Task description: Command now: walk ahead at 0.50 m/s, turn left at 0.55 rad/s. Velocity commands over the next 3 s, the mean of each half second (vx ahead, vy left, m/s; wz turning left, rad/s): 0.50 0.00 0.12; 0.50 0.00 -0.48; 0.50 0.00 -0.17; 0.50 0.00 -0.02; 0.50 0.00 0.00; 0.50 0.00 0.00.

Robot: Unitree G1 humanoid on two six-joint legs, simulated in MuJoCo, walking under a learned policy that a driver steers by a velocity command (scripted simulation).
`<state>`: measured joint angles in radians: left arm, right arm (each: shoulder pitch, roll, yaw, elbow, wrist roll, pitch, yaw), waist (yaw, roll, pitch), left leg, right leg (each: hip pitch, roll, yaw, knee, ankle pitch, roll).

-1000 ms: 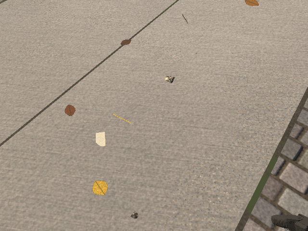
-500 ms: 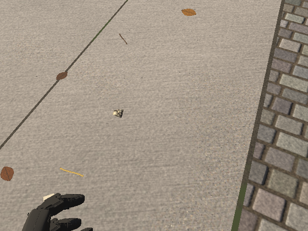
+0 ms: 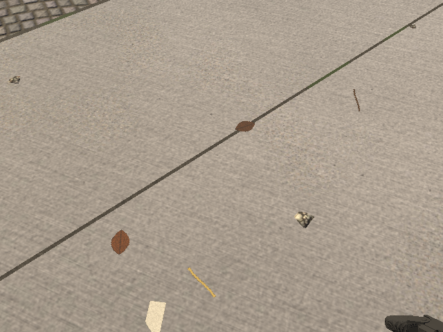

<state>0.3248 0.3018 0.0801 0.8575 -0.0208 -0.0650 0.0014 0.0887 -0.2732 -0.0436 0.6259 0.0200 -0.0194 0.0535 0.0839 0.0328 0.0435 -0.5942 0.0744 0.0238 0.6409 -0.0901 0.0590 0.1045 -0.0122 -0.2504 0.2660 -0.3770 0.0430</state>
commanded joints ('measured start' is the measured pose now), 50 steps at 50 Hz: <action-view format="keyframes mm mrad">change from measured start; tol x32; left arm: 1 -52 217 51 -62 -16 12 11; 26 -319 41 -27 -208 2 -20 -66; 31 126 236 58 -148 3 1 -39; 50 54 135 19 -151 -3 21 18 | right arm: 1 124 -149 -65 -56 -2 -2 0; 32 329 -32 1 67 -52 -56 -69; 50 -99 -108 -16 -30 -18 -106 -31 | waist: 1 -148 -103 -85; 4 -167 203 -432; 22 -167 10 44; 33 33 -187 -394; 50 -8 -127 -51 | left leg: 1 233 -108 90 -40 -91 71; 4 1010 269 -867 -301 -275 384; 12 419 116 -237 -449 221 211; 24 662 164 -3 -491 193 124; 30 647 125 103 49 842 28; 32 -35 -158 -2 678 -472 -74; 33 -148 -116 -154 750 -479 -52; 50 111 -56 -97 -139 168 -103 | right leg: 1 -38 -250 38 280 1012 -134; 2 -183 -209 19 522 928 -96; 4 -817 58 266 1109 -240 -14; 18 -765 -113 297 497 505 -14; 26 -833 -47 253 303 374 -88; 30 -370 83 166 259 290 -185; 33 296 -298 1023 70 44 -424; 41 -328 -124 554 -53 502 -347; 50 -247 -122 587 61 319 -242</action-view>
